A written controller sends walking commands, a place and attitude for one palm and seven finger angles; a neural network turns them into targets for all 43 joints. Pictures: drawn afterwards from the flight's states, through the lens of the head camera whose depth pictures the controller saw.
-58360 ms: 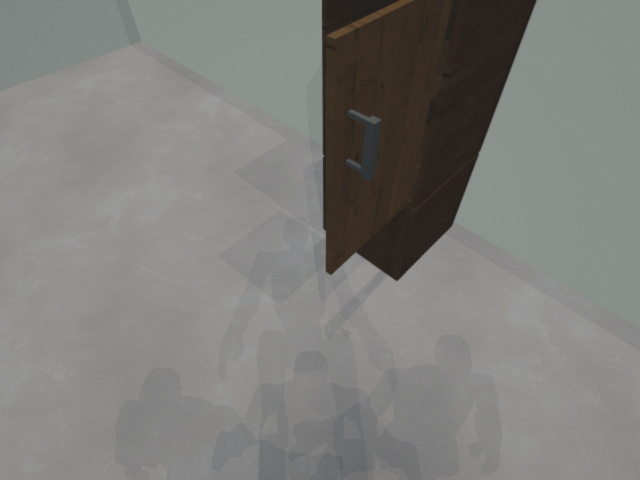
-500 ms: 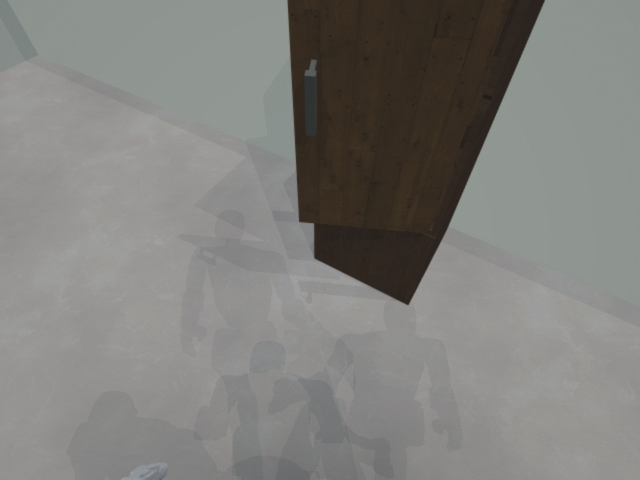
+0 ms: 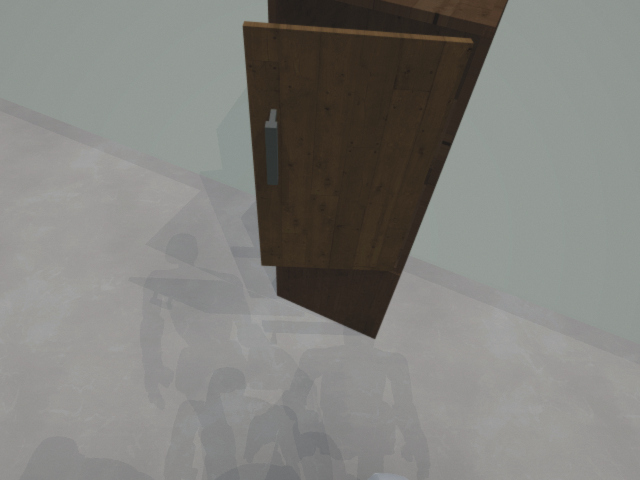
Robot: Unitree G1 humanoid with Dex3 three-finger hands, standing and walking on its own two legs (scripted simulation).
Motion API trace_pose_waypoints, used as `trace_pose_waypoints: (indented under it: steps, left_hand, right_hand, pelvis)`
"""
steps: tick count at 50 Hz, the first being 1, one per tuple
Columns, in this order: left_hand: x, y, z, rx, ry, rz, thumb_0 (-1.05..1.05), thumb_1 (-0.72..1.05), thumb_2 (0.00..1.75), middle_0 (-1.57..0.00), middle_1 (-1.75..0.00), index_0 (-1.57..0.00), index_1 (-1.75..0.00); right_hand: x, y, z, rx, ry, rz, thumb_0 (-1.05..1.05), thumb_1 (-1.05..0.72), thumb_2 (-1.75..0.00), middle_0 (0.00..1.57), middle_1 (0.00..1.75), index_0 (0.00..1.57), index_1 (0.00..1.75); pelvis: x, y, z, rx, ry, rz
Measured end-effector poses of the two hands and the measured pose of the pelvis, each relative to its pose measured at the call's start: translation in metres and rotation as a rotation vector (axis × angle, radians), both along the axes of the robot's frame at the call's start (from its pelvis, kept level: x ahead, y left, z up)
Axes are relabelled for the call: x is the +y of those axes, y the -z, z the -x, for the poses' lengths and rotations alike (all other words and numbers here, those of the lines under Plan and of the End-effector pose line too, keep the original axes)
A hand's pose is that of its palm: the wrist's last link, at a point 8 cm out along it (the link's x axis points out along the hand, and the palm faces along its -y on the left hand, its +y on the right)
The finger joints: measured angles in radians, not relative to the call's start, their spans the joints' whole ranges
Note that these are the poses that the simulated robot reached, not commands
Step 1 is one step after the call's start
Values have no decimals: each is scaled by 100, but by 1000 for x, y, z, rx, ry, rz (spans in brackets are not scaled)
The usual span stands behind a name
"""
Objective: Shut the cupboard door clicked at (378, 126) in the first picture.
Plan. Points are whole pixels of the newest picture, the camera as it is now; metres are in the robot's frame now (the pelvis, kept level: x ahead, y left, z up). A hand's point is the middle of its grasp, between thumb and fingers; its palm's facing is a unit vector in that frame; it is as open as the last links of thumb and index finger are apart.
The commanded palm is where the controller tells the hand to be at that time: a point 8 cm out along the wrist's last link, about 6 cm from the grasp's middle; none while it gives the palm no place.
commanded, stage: take the last steps up to it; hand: left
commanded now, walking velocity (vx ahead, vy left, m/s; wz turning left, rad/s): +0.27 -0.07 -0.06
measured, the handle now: (273, 147) +0.64 +0.11 +0.05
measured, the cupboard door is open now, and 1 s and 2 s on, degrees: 25 25 25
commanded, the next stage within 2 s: come to a stop and stand still in 0.36 s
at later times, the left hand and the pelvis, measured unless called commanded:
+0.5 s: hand (243, 458) +0.19 +0.11 -0.18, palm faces +0.07 -0.98 -0.18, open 7.2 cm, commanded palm none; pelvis +0.17 -0.07 -0.01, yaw +1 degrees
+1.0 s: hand (243, 423) +0.23 +0.12 -0.17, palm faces +0.03 -0.95 -0.30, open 7.3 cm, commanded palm none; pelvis +0.20 -0.09 -0.01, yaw +0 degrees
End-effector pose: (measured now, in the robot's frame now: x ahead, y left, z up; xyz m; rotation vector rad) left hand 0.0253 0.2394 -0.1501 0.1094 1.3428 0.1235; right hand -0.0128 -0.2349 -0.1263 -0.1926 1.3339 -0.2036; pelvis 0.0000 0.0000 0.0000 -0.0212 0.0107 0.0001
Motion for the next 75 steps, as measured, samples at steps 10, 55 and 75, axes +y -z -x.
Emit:
trace_pose_waypoints:
  steps: [10,55,75]
  left_hand:
    - [-47,-6,-134,-131,96,-38,0,91,90,-19,-30,-19,-29]
    - [-77,-5,-201,-12,15,-112,0,91,90,-19,-30,-20,-30]
    - [-27,-26,-194,-192,88,-161,0,91,90,-20,-30,-20,-30]
  right_hand:
    - [-16,23,15,231,130,-105,1,-90,-90,21,30,20,30]
    - [-94,24,-260,-26,-7,-23,1,-91,-90,20,30,19,30]
    - [-63,18,-209,-181,-22,-30,1,-90,-90,20,30,20,30]
  pelvis:
    - [-42,12,-70,-3,20,-31]
    - [-82,9,-194,-9,0,-38]
    - [-49,11,-143,-47,21,-24]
